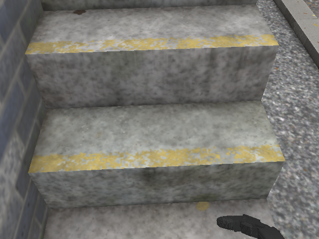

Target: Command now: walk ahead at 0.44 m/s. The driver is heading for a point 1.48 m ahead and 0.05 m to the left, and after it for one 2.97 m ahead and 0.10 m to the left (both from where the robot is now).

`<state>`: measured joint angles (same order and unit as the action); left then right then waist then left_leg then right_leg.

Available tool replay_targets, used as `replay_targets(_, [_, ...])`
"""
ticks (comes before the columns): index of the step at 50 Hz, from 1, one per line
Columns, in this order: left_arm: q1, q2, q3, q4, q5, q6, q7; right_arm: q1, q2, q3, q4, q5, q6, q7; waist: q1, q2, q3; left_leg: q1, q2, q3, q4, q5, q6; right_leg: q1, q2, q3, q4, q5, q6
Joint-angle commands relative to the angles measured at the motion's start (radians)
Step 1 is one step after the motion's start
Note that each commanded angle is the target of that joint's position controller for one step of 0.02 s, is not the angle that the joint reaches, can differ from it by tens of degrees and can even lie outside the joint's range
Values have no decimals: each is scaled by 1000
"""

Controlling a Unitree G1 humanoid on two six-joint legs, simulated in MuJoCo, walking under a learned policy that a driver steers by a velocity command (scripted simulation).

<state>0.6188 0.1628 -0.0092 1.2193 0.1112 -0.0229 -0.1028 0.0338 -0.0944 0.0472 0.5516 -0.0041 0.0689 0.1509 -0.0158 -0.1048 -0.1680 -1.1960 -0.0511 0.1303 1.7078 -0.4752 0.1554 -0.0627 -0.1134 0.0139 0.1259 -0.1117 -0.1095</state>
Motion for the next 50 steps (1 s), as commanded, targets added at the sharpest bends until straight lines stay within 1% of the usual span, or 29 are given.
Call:
replay_targets(1, [-41,316,57,-105,-63,-43,-1,190,-82,-12,-26,-32,83,-2,-176,-211,31,329,-125,143,-433,88,-69,14,-261,35,126,2022,-284])
replay_targets(2, [-25,315,73,-97,-61,-34,-15,268,-142,-42,6,-38,85,-17,-176,-162,-10,418,-150,112,-519,162,-52,59,-236,-19,269,2055,-275])
replay_targets(3, [-116,336,107,-186,-211,-84,73,454,-207,-54,244,18,-26,-182,-175,-40,-220,855,-85,-191,-772,-153,-41,52,-60,-127,594,1514,-97])
replay_targets(4, [-68,223,84,-208,-176,-104,80,608,-312,-85,324,14,-32,-266,-146,247,-224,952,116,-706,-1030,-355,51,-171,66,-38,927,930,-69])
replay_targets(5, [-186,89,72,-254,-99,-87,54,417,-320,-97,366,4,-23,-306,-55,426,-91,776,197,-1057,-1403,-700,140,-407,236,77,1460,129,-26])
replay_targets(6, [-254,21,57,-348,-31,-76,28,247,-253,-94,364,-12,-43,-286,4,241,73,650,214,-1063,-1423,-760,158,-612,227,106,1815,41,-9])
replay_targets(7, [-397,30,36,-294,-152,17,59,366,-145,-43,311,-45,-100,-84,-144,384,413,531,157,-709,-1131,-477,129,-1053,224,382,1922,167,-135])
replay_targets(9, [-397,28,28,-374,-101,53,81,386,53,3,481,-59,-155,1,-23,8,258,707,106,-626,-1135,-116,155,-1183,239,416,1874,183,-194])
replay_targets(11, [-339,40,14,-390,-81,61,87,307,41,-4,500,-76,-188,-5,71,48,181,726,102,-529,-1221,14,136,-1233,190,312,1807,209,-158])
replay_targets(13, [-386,118,27,-438,-80,45,119,181,-50,-26,437,-24,-189,10,130,104,124,602,106,-458,-1319,72,103,-1125,150,153,1789,83,-80])
replay_targets(15, [-508,85,17,-461,-86,43,103,380,-49,-19,532,-32,-199,4,79,209,159,695,188,-569,-1356,-4,141,-1339,136,103,2276,-137,-82])
replay_targets(19, [-716,75,-24,-535,-80,10,94,648,-21,3,680,-115,-193,-20,-1,73,168,976,185,-547,-1298,19,89,-1677,62,106,2230,-161,-180])
replay_targets(22, [-1013,90,-25,-691,-97,27,105,690,-98,-33,661,-104,-194,-4,-40,204,109,741,146,-445,-1471,212,74,-1349,-27,-78,1742,-130,-127])
replay_targets(23, [-1099,-7,-62,-717,-82,56,78,674,-129,-34,646,-77,-179,17,-35,252,150,567,244,-454,-1693,297,141,-1109,-4,-161,1679,-322,-90])
replay_targets(26, [-922,28,-45,-657,-91,87,27,671,-261,-58,629,-31,-207,28,62,313,-21,842,311,-344,-1500,2088,128,-786,146,-279,1436,-318,-70])
replay_targets(27, [-866,75,-41,-630,-66,85,27,598,-324,-84,601,5,-216,31,90,355,-35,1117,307,-305,-1411,2284,90,-817,204,-298,1152,-381,-39])
replay_targets(28, [-756,115,-25,-593,-77,87,29,556,-353,-94,590,-15,-212,59,116,356,-114,1216,314,-298,-1284,2491,100,-678,226,-292,968,-302,-33])
replay_targets(30, [-279,192,11,-385,-123,81,78,694,-199,-67,624,-126,-195,109,149,29,-384,731,217,-324,-833,1831,64,33,25,372,711,110,-250])
replay_targets(31, [-178,179,59,-365,-49,38,97,358,-146,-95,487,37,-225,-117,284,-279,-276,461,-22,-134,-133,627,-62,64,-222,707,611,-315,-376])
replay_targets(32, [-221,145,66,-298,-64,18,98,201,-148,-97,385,-24,-221,-173,246,-13,-158,337,-17,-306,337,417,-29,-122,-152,727,409,-439,-287])
replay_targets(33, [-304,164,69,-250,-62,-5,108,125,-60,-79,263,-35,-193,-207,141,71,13,180,-11,-354,496,366,-17,-205,-168,651,352,-618,-218])
replay_targets(34, [-329,127,39,-267,-77,0,67,349,-153,-89,476,-45,-146,-56,152,171,254,3,-93,-546,543,524,18,-397,-122,729,320,-452,-209])
replay_targets(36, [-466,6,13,-226,-98,-23,30,408,-73,-76,416,-45,-114,-3,-34,172,188,-64,-63,-475,428,474,83,-395,-76,321,320,-107,-126])
replay_targets(38, [-441,-13,4,-186,-77,-63,40,398,-32,-46,376,-86,-109,11,-89,134,144,-99,-21,-332,392,413,77,-336,-32,124,277,14,-78])
replay_targets(41, [-203,6,6,-73,13,-44,61,284,0,-8,325,-28,-119,10,-44,36,169,-313,-42,-273,857,272,108,-253,-87,160,212,-96,-78])
replay_targets(44, [-170,55,-7,-64,53,-56,44,85,-62,-1,200,-13,-112,-17,-38,152,181,-327,21,-210,457,491,125,-239,-65,17,137,-105,-34])
replay_targets(47, [-125,90,-24,-66,16,-36,24,-101,-56,23,56,12,-42,-26,-37,-15,158,-15,109,-34,237,355,100,-450,-123,-8,-80,101,-91])
replay_targets(48, [-190,167,-3,-61,-15,-35,-12,-203,-120,7,-22,31,-28,-19,-93,-70,126,244,53,39,58,342,66,-610,-122,-37,-132,782,-165])
replay_targets(50, [-201,316,24,-69,-75,-98,-19,57,-114,1,14,-20,20,-24,-229,-83,9,291,-2,5,-224,275,-32,-185,-246,-36,107,1832,-225])
